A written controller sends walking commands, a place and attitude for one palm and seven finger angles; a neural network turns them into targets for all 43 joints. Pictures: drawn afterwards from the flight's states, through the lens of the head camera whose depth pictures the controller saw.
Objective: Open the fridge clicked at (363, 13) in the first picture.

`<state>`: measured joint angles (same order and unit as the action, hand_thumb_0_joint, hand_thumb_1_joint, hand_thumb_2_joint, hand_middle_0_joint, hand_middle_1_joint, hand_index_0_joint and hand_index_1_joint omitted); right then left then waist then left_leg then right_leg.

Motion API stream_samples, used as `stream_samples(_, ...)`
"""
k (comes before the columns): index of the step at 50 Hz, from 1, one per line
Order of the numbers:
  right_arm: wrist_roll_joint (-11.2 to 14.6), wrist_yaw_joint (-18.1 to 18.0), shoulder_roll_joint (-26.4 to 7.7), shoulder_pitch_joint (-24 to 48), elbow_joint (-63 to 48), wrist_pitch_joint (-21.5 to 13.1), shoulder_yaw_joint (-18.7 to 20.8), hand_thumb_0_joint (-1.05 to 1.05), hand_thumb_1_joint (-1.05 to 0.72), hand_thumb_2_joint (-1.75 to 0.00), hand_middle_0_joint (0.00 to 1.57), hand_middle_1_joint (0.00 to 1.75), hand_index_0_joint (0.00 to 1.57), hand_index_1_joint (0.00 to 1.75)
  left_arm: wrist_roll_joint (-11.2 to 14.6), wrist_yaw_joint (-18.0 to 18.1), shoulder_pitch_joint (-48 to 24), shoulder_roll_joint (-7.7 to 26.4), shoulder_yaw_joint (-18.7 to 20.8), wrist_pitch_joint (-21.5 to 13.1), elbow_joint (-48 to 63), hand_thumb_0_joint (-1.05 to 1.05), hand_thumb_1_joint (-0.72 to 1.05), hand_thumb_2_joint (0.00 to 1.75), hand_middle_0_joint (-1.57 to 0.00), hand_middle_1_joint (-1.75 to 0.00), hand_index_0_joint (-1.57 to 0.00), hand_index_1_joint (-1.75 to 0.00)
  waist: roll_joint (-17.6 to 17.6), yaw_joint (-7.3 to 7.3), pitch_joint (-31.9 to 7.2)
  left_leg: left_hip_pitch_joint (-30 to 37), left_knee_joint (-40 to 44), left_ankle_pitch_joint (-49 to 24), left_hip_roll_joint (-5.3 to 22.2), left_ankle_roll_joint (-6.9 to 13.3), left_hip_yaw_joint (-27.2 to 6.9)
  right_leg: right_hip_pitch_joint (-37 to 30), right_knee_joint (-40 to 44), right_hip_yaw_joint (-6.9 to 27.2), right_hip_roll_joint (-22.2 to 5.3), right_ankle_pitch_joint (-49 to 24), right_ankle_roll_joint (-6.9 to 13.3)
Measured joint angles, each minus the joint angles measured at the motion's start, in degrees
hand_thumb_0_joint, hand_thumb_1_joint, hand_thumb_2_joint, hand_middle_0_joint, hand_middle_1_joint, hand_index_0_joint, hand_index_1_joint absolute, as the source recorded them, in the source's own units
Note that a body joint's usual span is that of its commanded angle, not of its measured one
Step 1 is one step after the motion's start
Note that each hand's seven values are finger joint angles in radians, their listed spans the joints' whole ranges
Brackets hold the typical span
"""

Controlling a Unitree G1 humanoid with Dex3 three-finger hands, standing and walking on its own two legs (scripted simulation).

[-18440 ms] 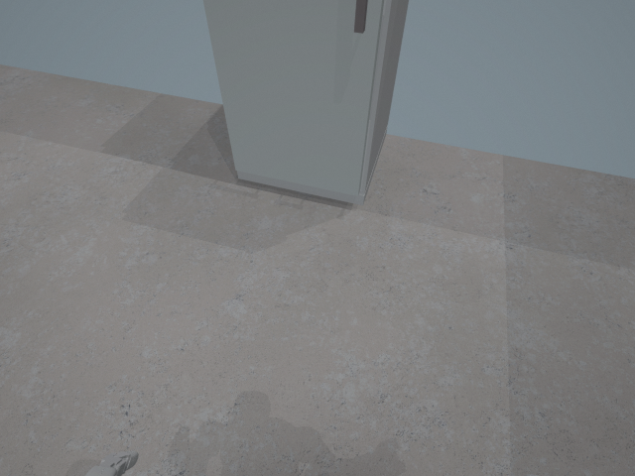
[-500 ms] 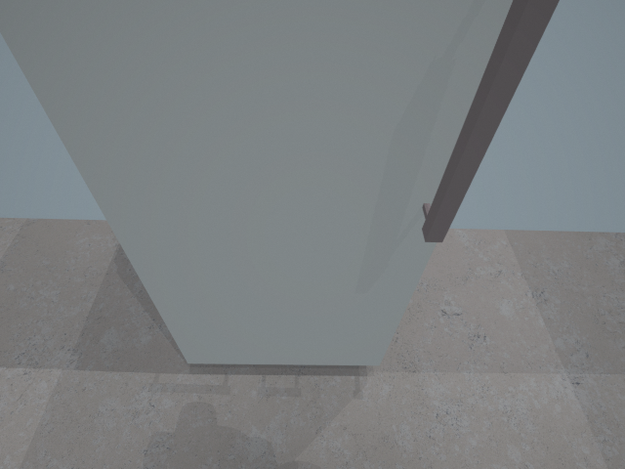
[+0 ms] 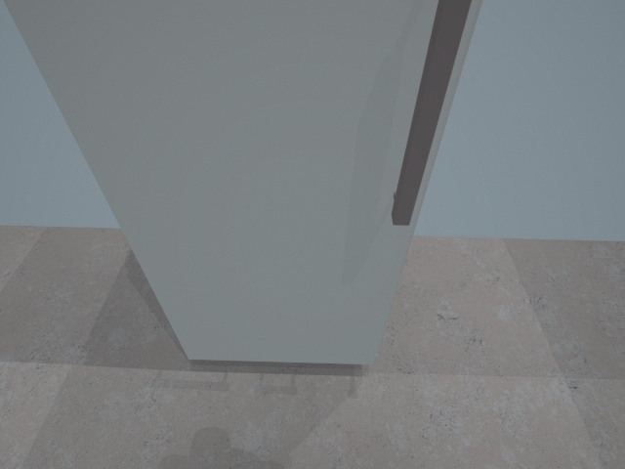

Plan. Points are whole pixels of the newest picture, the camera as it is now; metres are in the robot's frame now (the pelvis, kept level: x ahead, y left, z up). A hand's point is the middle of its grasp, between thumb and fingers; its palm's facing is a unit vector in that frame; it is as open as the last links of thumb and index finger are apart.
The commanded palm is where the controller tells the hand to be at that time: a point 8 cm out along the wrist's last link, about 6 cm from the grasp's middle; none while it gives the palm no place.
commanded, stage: look again from close up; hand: right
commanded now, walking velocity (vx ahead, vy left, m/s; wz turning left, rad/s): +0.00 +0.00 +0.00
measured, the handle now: (425, 96) +0.53 -0.12 +0.24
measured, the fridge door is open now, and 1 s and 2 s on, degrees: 0 0 0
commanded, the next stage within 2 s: raise the hand to about handle height in 1.16 s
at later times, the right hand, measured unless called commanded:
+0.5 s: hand out of the picture -0.01 -0.15 -0.17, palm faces +0.01 +0.98 -0.19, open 7.4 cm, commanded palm none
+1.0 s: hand out of the picture +0.03 -0.16 -0.17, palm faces +0.00 +0.98 -0.21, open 7.4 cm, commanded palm none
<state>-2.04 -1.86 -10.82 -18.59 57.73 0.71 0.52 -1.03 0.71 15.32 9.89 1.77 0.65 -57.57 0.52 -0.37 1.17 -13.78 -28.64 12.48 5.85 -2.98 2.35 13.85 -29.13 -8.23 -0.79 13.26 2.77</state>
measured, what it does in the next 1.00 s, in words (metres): stands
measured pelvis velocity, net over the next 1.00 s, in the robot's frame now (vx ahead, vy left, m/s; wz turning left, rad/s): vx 0.01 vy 0.02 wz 0.01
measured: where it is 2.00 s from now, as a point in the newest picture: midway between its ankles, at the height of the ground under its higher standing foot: outside the picture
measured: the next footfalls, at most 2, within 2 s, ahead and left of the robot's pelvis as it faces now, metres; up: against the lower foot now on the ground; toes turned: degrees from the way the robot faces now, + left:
none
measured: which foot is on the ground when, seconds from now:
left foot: down 0.00-1.00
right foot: down 0.00-1.00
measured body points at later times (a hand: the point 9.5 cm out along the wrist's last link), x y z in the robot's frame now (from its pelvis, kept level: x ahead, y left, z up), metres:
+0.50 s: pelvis -0.01 +0.01 +0.00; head +0.01 +0.02 +0.45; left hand -0.03 +0.23 -0.16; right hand -0.01 -0.20 -0.16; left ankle +0.03 +0.16 -0.73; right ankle +0.03 -0.09 -0.74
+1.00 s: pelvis +0.01 +0.02 +0.00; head +0.04 +0.02 +0.45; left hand +0.02 +0.24 -0.16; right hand +0.03 -0.21 -0.15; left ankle +0.03 +0.16 -0.73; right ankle +0.03 -0.09 -0.73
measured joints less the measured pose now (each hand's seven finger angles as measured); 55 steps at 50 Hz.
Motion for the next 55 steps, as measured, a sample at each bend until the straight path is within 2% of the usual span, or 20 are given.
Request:
stream_samples(12,0.2,-0.1,0.7,-1.7,1.5,-0.1,0.1,0.01,-0.90,-0.90,0.20,0.30,0.20,0.30,0.2,-0.3,3.6,-0.4,0.1,0.7,-2.8,0.01,0.91,0.90,-0.20,-0.30,-0.20,-0.30,-1.1,0.92,1.3,-2.0,0.2,-1.3,-0.6,0.2,0.1,1.9,0.5,0.2,-0.6,-1.5,-0.6)
stream_samples(27,0.4,-0.1,3.1,0.4,2.0,-0.7,-0.2,0.01,-0.90,-0.90,0.20,0.30,0.20,0.30,0.2,-0.2,3.0,-2.2,-0.1,0.1,-3.8,0.01,0.91,0.90,-0.19,-0.30,-0.20,-0.30,-0.6,1.15,1.0,-3.0,-0.3,-0.9,-1.3,0.5,0.3,3.0,-0.4,0.5,-1.3,-1.0,-1.2)
stream_samples(55,0.5,-0.3,2.0,3.1,3.2,-1.2,-0.2,0.01,-0.91,-0.90,0.20,0.30,0.20,0.30,0.4,0.0,-1.0,-0.9,-0.6,-0.4,-5.2,0.01,0.92,0.90,-0.19,-0.30,-0.20,-0.30,-0.6,0.65,2.4,0.8,2.1,0.0,-1.4,0.4,0.3,-1.2,2.8,0.3,-1.2,-0.5,-1.8)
